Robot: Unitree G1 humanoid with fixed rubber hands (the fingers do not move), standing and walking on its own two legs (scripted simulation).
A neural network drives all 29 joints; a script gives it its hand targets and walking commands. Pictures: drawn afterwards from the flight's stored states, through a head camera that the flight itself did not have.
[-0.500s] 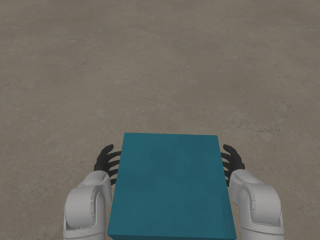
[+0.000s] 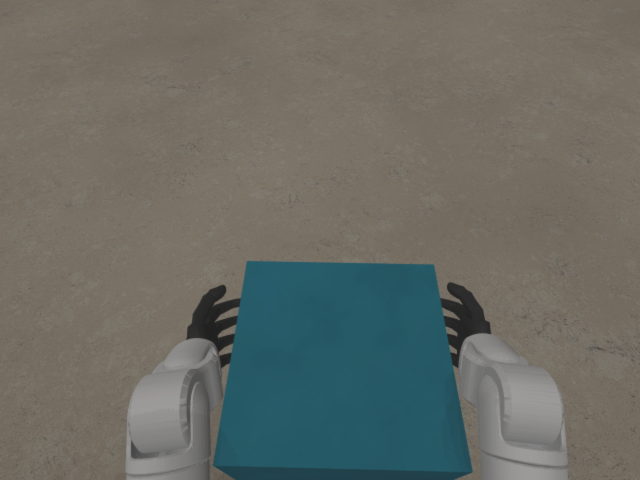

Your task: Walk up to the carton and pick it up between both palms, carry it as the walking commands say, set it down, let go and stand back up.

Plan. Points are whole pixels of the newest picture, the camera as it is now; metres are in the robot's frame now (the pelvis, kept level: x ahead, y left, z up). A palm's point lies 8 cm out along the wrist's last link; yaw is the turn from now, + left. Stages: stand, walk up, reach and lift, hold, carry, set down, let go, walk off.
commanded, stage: carry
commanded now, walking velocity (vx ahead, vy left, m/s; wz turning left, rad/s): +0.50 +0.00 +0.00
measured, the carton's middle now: (336, 387) +0.25 +0.00 -0.02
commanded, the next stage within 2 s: none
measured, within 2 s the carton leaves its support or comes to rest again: neither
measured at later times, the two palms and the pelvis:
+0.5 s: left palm (245, 144) +0.62 +0.14 +0.05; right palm (427, 149) +0.59 -0.15 +0.06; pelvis +0.35 +0.02 -0.01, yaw -5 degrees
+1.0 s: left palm (300, 46) +0.97 +0.06 +0.04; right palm (435, 49) +0.96 -0.24 +0.03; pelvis +0.69 -0.08 -0.01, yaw +0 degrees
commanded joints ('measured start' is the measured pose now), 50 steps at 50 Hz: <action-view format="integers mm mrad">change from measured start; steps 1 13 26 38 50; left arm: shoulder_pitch -441 -335 -430 -422 -411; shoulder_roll -926 -822 -974 -904 -954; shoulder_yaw -714 -680 -732 -752 -676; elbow -196 -31 -80 -44 -126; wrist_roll -399 -344 -355 -348 -366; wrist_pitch -21 43 -2 43 -10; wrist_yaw -261 -291 -258 -239 -245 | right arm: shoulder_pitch -374 -402 -458 -375 -542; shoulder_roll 944 864 941 820 923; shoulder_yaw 729 734 737 657 780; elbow -116 -53 -112 -41 -215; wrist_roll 371 360 412 355 440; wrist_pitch -45 16 -22 16 -37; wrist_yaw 252 252 281 291 269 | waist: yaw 10 25 -24 -35 14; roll -69 -139 70 207 -45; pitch -488 -160 -414 -180 -512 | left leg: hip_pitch -122 -99 453 650 -155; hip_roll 26 -82 228 145 27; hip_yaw -1 240 -97 120 -86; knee -84 -680 -988 -963 37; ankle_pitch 112 351 194 652 21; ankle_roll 7 -2 97 57 7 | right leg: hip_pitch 482 494 -160 -337 564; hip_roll -271 -154 -48 -5 -279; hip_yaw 259 70 204 32 365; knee -131 -169 671 219 -70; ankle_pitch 333 719 -103 84 461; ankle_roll -5 3 86 135 6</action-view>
